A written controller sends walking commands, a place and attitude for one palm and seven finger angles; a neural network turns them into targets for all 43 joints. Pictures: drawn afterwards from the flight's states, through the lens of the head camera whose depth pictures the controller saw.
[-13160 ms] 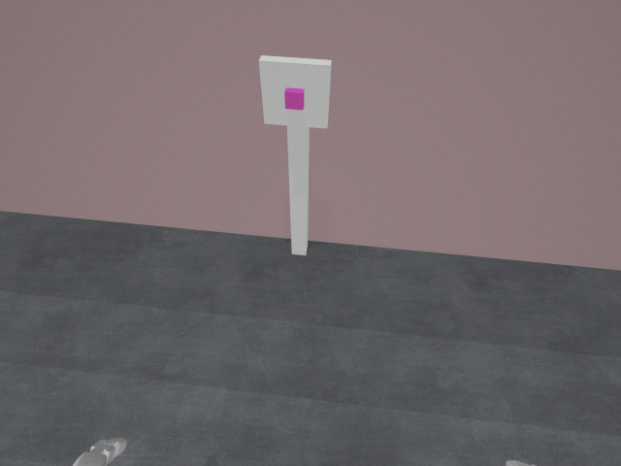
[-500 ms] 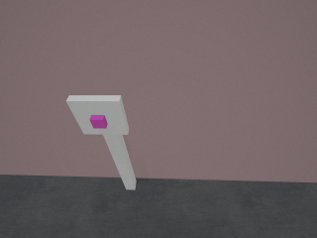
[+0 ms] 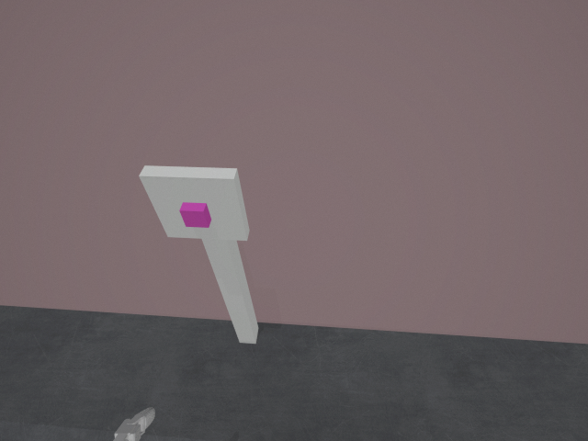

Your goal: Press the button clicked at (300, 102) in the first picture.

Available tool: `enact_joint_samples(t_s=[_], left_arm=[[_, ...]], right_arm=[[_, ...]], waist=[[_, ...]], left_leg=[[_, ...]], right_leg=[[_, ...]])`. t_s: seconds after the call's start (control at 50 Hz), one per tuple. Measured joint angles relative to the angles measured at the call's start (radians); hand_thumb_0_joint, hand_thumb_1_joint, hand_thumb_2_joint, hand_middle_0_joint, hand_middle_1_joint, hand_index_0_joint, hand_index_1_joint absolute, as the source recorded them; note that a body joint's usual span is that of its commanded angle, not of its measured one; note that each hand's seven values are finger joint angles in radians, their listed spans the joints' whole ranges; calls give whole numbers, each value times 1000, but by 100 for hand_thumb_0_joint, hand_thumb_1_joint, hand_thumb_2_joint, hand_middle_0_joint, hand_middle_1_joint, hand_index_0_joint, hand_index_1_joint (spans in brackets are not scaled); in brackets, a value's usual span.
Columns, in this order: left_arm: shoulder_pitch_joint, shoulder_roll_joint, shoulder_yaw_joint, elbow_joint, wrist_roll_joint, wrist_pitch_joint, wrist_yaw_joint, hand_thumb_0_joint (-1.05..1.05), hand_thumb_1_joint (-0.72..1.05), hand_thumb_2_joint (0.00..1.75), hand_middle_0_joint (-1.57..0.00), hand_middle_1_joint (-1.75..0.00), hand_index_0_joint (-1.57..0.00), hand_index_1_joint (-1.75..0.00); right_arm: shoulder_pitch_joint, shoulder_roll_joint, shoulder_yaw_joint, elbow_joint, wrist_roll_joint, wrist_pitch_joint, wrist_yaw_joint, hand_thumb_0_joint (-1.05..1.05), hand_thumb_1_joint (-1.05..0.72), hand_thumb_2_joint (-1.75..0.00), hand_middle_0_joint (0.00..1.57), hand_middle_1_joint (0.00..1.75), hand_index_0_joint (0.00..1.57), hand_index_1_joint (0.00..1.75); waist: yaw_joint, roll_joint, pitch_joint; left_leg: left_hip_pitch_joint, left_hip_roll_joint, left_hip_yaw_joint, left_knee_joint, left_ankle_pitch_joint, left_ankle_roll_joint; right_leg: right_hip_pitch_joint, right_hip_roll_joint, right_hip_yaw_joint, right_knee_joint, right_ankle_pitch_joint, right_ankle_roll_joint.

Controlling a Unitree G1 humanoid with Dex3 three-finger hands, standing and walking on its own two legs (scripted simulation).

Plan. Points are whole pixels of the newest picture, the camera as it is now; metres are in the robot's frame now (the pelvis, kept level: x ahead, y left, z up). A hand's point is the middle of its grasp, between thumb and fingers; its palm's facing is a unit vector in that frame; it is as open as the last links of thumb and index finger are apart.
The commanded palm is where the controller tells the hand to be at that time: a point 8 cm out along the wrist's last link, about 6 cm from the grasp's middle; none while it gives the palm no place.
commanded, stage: raise the hand and make a fist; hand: left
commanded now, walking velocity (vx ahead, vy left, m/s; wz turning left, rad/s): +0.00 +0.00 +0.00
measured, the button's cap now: (196, 213) +0.52 +0.24 -0.04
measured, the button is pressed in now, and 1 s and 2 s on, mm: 0 0 0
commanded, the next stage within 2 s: aim a knuckle at the button in 1.88 s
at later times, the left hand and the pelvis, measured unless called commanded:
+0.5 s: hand (147, 440) +0.14 +0.21 -0.05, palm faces +0.04 -1.00 -0.03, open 4.1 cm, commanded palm +0.12 +0.25 -0.06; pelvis -0.06 +0.04 -0.12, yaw +2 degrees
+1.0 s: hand (159, 414) +0.17 +0.21 -0.07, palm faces -0.07 -1.00 -0.05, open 3.1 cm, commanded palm +0.15 +0.28 -0.06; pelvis -0.04 +0.05 -0.11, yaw +0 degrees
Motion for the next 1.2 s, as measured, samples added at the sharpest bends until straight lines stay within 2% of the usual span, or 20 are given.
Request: enact_joint_samples(t_s=[0.04, 0.1, 0.2, 0.24, 0.3, 0.4, 0.46, 0.52, 0.56, 0.62, 0.66, 0.7, 0.74, 0.8, 0.88, 0.92, 0.98, 1.04, 1.14, 1.2], left_arm=[[-25, -7, 9, -127, -27, -64, -4, 2, 94, 90, -25, -36, -25, -35], [-120, -13, 38, -176, -47, -225, -72, 2, 93, 90, -30, -41, -30, -41], [-155, -37, 50, -205, -91, -500, -303, 1, 92, 90, -41, -54, -41, -54], [-117, -44, 41, -212, -83, -556, -377, 0, 91, 90, -46, -59, -46, -59], [-44, -35, 33, -238, -69, -538, -400, 0, 91, 90, -55, -68, -54, -68], [62, 6, 38, -400, -54, -484, -302, 1, 90, 90, -68, -83, -68, -82], [53, 28, 31, -522, -53, -503, -277, 2, 90, 90, -76, -92, -76, -91], [-17, 36, 11, -591, -50, -487, -305, 2, 90, 90, -84, -101, -84, -100], [-60, 37, -5, -599, -45, -429, -333, 1, 90, 90, -90, -107, -90, -106], [-81, 42, -11, -580, -41, -288, -353, 1, 90, 90, -98, -116, -98, -115], [-63, 46, 1, -571, -48, -212, -338, 1, 90, 90, -103, -122, -103, -121], [-28, 49, 24, -575, -60, -184, -301, 1, 90, 90, -109, -128, -109, -127], [12, 51, 50, -591, -70, -210, -257, 1, 90, 90, -114, -133, -114, -133], [51, 56, 82, -615, -72, -304, -218, 2, 90, 90, -120, -140, -120, -140], [40, 60, 78, -606, -67, -396, -247, 1, 90, 90, -125, -145, -125, -145], [21, 65, 64, -585, -61, -390, -283, 1, 90, 90, -127, -147, -127, -147], [1, 81, 58, -557, -60, -336, -323, 1, 90, 90, -128, -149, -128, -148], [6, 92, 86, -560, -83, -301, -323, 1, 90, 90, -129, -149, -129, -149], [14, 86, 151, -571, -119, -344, -301, 1, 90, 90, -130, -150, -129, -150], [-12, 85, 159, -540, -119, -365, -329, 1, 90, 90, -130, -150, -129, -150]], right_arm=[[-26, -28, -14, -55, 3, -51, -7, 2, -91, -90, 20, 30, 20, 30], [-94, -57, -35, -157, -11, -98, 4, 2, -91, -90, 20, 30, 20, 30], [-187, -72, -71, -340, -25, -122, 68, 2, -91, -90, 20, 30, 20, 30], [-208, -80, -83, -402, -25, -112, 84, 1, -91, -90, 20, 30, 20, 30], [-230, -86, -93, -478, -23, -77, 87, 1, -91, -90, 19, 30, 20, 30], [-243, -64, -60, -542, -35, -39, 81, 1, -91, -90, 19, 30, 20, 30], [-240, -36, -15, -534, -42, -27, 77, 1, -91, -90, 19, 30, 20, 30], [-228, -3, 33, -511, -41, -14, 76, 1, -91, -90, 20, 30, 20, 30], [-211, 20, 56, -497, -33, 2, 76, 1, -91, -90, 20, 30, 21, 30], [-171, 46, 72, -489, -16, 39, 73, 2, -90, -90, 20, 30, 21, 30], [-140, 52, 69, -488, -10, 58, 66, 2, -90, -89, 20, 30, 21, 30], [-111, 48, 58, -488, -10, 64, 58, 2, -90, -89, 20, 30, 21, 31], [-86, 35, 42, -483, -14, 57, 53, 2, -90, -89, 20, 30, 21, 30], [-67, 1, 19, -470, -24, 39, 52, 2, -90, -90, 20, 30, 21, 30], [-87, -47, -1, -459, -25, 26, 55, 2, -90, -90, 20, 30, 21, 30], [-105, -58, -8, -466, -20, 26, 53, 2, -90, -90, 20, 30, 20, 30], [-129, -55, -14, -490, -12, 32, 45, 2, -91, -90, 20, 30, 20, 30], [-142, -37, -18, -513, -8, 38, 39, 2, -91, -90, 20, 30, 20, 30], [-144, -21, -8, -521, -13, 37, 42, 2, -91, -90, 20, 30, 20, 30], [-150, -26, 4, -514, -15, 36, 47, 1, -91, -90, 20, 30, 20, 30]], waist=[[-17, 10, -25], [-35, 2, -74], [-25, -77, -122], [-16, -102, -140], [8, -124, -146], [39, -103, -136], [49, -72, -135], [45, -43, -135], [33, -30, -137], [10, -25, -141], [-4, -29, -142], [-11, -33, -144], [-13, -36, -150], [-10, -37, -164], [-14, -29, -174], [-18, -31, -175], [-23, -38, -173], [-24, -45, -169], [-11, -41, -181], [-5, -32, -187]], left_leg=[[-52, -17, -11, 40, -1, 9], [-191, -34, -8, 148, -27, 21], [-423, -38, 20, 376, -111, 22], [-508, -39, 22, 472, -150, 25], [-610, -42, 16, 596, -196, 39], [-736, -43, -23, 745, -253, 39], [-792, -44, -48, 798, -265, 46], [-835, -46, -60, 827, -265, 51], [-851, -46, -56, 828, -261, 56], [-848, -45, -37, 804, -252, 64], [-832, -44, -23, 779, -245, 68], [-813, -41, -14, 756, -241, 70], [-802, -40, -11, 742, -241, 71], [-804, -41, -17, 745, -248, 71], [-826, -45, -29, 776, -266, 70], [-835, -45, -30, 785, -273, 68], [-831, -40, -28, 782, -277, 63], [-808, -33, -29, 762, -275, 56], [-783, -29, -46, 735, -273, 44], [-790, -30, -56, 740, -277, 39]], right_leg=[[-44, -18, -9, 34, -9, 11], [-183, -37, -4, 142, -35, 20], [-428, -43, 28, 369, -105, 21], [-511, -45, 32, 458, -139, 24], [-605, -49, 29, 568, -182, 31], [-698, -53, -8, 671, -220, 37], [-732, -54, -32, 697, -224, 41], [-762, -55, -42, 706, -218, 47], [-777, -55, -39, 702, -211, 52], [-782, -54, -21, 682, -197, 58], [-772, -52, -7, 662, -189, 61], [-759, -49, 1, 642, -184, 61], [-748, -48, 4, 629, -183, 61], [-747, -49, -1, 630, -192, 61], [-764, -53, -13, 657, -212, 61], [-773, -53, -13, 669, -219, 62], [-775, -48, -11, 671, -224, 60], [-755, -41, -12, 655, -223, 52], [-726, -37, -29, 628, -227, 41], [-729, -38, -39, 634, -234, 37]])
